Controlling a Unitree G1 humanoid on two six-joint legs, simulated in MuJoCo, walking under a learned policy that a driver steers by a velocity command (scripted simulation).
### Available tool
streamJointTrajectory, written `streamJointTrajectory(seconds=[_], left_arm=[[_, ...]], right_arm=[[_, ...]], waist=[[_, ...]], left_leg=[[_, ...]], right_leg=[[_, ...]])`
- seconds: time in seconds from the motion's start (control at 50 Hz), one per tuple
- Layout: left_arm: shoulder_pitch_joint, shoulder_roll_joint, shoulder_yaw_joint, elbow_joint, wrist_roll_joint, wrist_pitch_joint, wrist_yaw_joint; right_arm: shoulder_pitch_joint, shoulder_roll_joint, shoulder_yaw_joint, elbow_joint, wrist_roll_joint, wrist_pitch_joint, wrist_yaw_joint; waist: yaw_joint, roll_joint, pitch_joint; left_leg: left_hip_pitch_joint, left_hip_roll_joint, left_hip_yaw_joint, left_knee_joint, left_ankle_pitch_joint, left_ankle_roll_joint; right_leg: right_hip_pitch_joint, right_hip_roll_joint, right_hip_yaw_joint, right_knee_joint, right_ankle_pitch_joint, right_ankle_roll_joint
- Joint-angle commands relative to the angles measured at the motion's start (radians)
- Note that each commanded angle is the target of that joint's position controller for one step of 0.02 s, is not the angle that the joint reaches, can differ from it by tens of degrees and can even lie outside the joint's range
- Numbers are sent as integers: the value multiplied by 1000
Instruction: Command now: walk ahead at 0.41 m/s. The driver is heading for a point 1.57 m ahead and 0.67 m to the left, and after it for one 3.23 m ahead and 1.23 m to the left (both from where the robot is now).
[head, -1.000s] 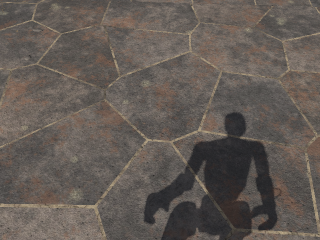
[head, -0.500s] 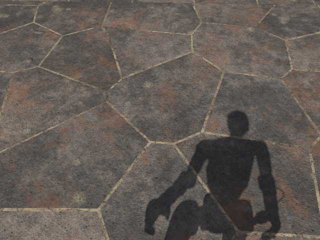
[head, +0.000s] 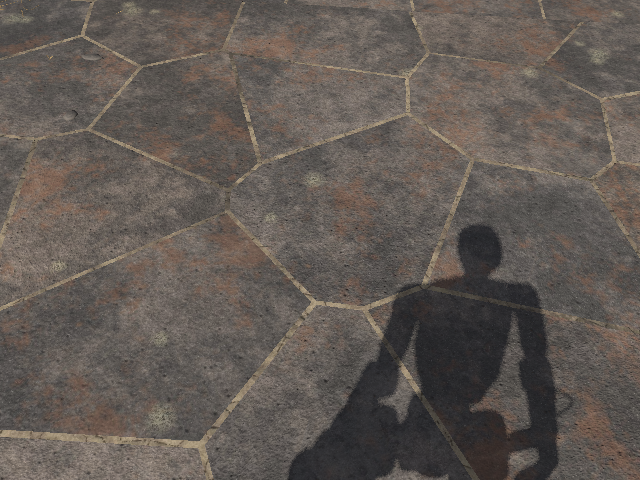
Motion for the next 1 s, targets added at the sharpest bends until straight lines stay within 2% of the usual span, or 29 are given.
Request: streamJointTrajectory(seconds=[0.02,0.04,0.06,0.08,0.1,0.12,0.14,0.16,0.18,0.2,0.26,0.3,0.34,0.4,0.5,0.56,0.58,0.6,0.62,0.64,0.66,0.68,0.7,0.72,0.74,0.78,0.82,0.92,1.0], left_arm=[[151,147,17,-2,-2,6,16],[35,169,18,-44,-6,22,24],[-114,197,20,-92,-4,40,28],[-136,201,21,-117,23,42,24],[-166,170,12,-137,38,36,24],[-106,58,-12,-159,48,21,27],[-97,60,-7,-162,5,4,24],[-129,63,-7,-172,-21,-13,16],[-143,64,-7,-170,-16,-21,15],[-131,77,2,-158,0,-22,19],[-109,99,25,-149,7,1,9],[-174,63,17,-179,15,11,2],[-294,60,15,-226,18,13,-1],[-445,43,1,-279,16,8,-17],[-576,58,-8,-334,5,5,-39],[-524,106,11,-341,6,-5,-45],[-441,137,26,-322,6,-3,-39],[-277,177,47,-277,6,-1,-32],[-74,220,63,-230,23,7,-21],[50,283,77,-207,44,9,-18],[43,192,53,-188,36,16,-14],[-86,151,39,-209,21,12,-10],[-190,112,27,-229,21,2,-13],[-241,74,14,-229,29,-9,-21],[-263,54,6,-220,40,-18,-26],[-254,67,11,-197,43,-19,-30],[-226,111,21,-178,50,-22,-19],[-170,156,30,-169,48,-17,12],[-73,186,36,-149,31,3,20]], right_arm=[[-254,-65,-1,-173,20,-35,20],[-166,-69,-4,-145,24,-32,25],[32,-65,-17,-67,26,-22,22],[170,-113,-50,2,10,3,10],[313,-189,-81,31,-9,23,-6],[387,-283,-85,23,-17,24,-13],[311,-214,-56,1,-30,12,-7],[190,-176,-43,-28,-23,1,-4],[106,-152,-36,-51,-23,-7,4],[64,-143,-31,-63,-31,-9,14],[115,-73,-12,-34,-36,9,9],[150,-123,-21,-22,-34,10,-7],[156,-132,-22,-21,-38,14,-22],[174,-141,-23,-21,-34,16,-41],[252,-140,-33,21,-25,22,-48],[227,-174,-48,14,-35,34,-50],[218,-185,-53,10,-40,43,-49],[184,-189,-52,0,-44,51,-43],[144,-171,-41,-26,-49,47,-34],[282,-17,1,-31,-46,31,-15],[272,-69,-7,-5,-16,1,-5],[154,-150,-33,-52,18,-13,-5],[74,-168,-39,-76,28,-14,-14],[47,-157,-49,-79,19,-3,-28],[81,-133,-55,-74,9,16,-36],[129,-64,-48,-67,9,47,-42],[67,-78,-53,-107,1,60,-47],[-105,-83,-52,-173,-10,47,-22],[-259,-64,-35,-237,-10,47,7]], waist=[[60,-108,85],[-9,-96,64],[-129,-90,16],[-180,-43,-24],[-254,142,-52],[-211,440,-123],[-160,321,-68],[-117,201,68],[-91,110,114],[-64,88,112],[-33,120,58],[-33,114,72],[-43,76,93],[-72,85,116],[-83,88,141],[-23,133,55],[19,166,-7],[100,179,-95],[180,149,-226],[110,-105,-388],[125,-96,-405],[98,-74,-187],[55,12,-71],[16,49,1],[-28,18,21],[-59,-26,48],[-60,-34,79],[-19,-9,76],[43,11,101]], left_leg=[[-550,111,-74,-33,-125,8],[-325,106,-43,-205,45,12],[105,40,28,-380,340,8],[407,-47,92,-304,470,-24],[514,58,-73,-373,330,5],[563,354,-634,-631,190,130],[520,407,-845,-731,51,188],[446,402,-735,-716,68,175],[380,356,-581,-700,211,153],[337,307,-445,-692,393,123],[355,199,-209,-692,757,53],[351,220,-184,-711,855,73],[332,208,-156,-745,838,71],[283,179,-99,-790,830,43],[424,216,-76,-784,885,41],[533,239,-69,-641,1276,33],[567,238,-67,-536,1430,31],[518,215,-50,-348,1481,22],[278,186,-56,-88,1249,14],[-183,-20,-53,367,427,-58],[-305,-52,-197,524,0,-26],[-380,21,-183,525,62,-6],[-344,80,-150,467,161,-3],[-302,109,-129,405,206,-8],[-228,140,-136,357,236,-10],[-171,161,-129,300,238,-20],[-233,176,-129,243,314,-39],[-297,165,-87,-63,613,-48],[-332,140,-20,-226,625,-35]], right_leg=[[361,-365,487,-243,377,-238],[201,-317,379,-268,317,-188],[-69,-208,215,-259,260,-131],[-263,-117,102,-166,350,-93],[-366,-33,-27,131,390,-35],[-487,78,-30,482,-75,12],[-580,64,91,653,-83,-12],[-675,7,90,712,0,-47],[-666,-39,79,687,112,-69],[-619,-66,68,631,190,-78],[-523,-80,11,516,282,-85],[-550,-78,-5,431,316,-59],[-568,-64,-21,294,391,-44],[-481,-22,-63,52,527,-40],[-461,5,-67,-111,549,-77],[-329,63,-100,-129,448,-122],[-236,90,-113,-124,398,-140],[-23,92,-111,-157,430,-173],[329,-42,36,-100,432,-234],[746,-341,539,-128,303,-431],[718,-379,734,-280,191,-434],[513,-344,554,-339,151,-368],[309,-306,407,-396,190,-320],[161,-266,309,-437,248,-282],[60,-226,213,-468,281,-248],[-58,-203,111,-516,293,-232],[-85,-204,47,-551,335,-241],[10,-165,-112,-533,481,-195],[172,-207,-154,-495,496,-180]])
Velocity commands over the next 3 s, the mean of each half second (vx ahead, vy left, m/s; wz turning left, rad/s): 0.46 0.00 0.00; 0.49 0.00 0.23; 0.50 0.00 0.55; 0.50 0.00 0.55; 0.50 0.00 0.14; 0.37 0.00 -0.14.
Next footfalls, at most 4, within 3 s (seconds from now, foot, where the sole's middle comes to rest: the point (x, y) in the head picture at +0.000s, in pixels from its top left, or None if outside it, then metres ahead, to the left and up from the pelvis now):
0.10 left None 0.11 0.14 -0.76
0.62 right None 0.49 -0.02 -0.76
1.14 left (216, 367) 0.75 0.26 -0.76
1.64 right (262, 252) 1.09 0.19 -0.76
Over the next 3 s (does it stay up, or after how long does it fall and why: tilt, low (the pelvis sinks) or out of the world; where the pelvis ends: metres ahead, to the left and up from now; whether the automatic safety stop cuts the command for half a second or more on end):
stays up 1.43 0.64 0.02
